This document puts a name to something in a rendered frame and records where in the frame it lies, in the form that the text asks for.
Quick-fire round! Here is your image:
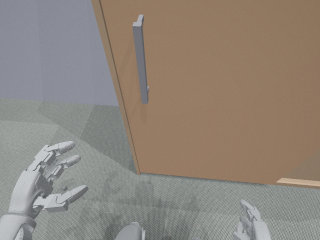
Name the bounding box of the robot left shin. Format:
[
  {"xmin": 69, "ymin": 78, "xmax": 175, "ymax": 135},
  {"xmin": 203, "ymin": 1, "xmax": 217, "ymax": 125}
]
[{"xmin": 130, "ymin": 222, "xmax": 140, "ymax": 226}]

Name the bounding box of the wardrobe door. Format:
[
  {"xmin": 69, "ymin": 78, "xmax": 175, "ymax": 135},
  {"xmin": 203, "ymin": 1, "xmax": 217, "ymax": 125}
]
[
  {"xmin": 100, "ymin": 0, "xmax": 320, "ymax": 185},
  {"xmin": 283, "ymin": 149, "xmax": 320, "ymax": 181}
]

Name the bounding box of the right robot hand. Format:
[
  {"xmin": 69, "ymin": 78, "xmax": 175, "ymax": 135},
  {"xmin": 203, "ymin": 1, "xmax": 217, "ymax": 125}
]
[{"xmin": 234, "ymin": 199, "xmax": 272, "ymax": 240}]

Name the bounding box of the left robot hand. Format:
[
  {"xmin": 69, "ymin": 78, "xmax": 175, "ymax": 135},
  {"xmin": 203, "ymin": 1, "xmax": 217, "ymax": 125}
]
[{"xmin": 8, "ymin": 141, "xmax": 89, "ymax": 219}]

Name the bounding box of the robot left thigh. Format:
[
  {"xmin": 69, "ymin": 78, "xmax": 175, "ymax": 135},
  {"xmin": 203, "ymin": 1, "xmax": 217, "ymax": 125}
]
[{"xmin": 115, "ymin": 225, "xmax": 146, "ymax": 240}]

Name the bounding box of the handle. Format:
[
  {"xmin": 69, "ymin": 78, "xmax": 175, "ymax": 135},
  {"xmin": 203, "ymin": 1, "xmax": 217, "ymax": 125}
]
[{"xmin": 132, "ymin": 14, "xmax": 149, "ymax": 104}]

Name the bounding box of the left robot forearm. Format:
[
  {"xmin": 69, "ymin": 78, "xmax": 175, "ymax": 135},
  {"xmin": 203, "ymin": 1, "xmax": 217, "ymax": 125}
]
[{"xmin": 0, "ymin": 213, "xmax": 37, "ymax": 240}]

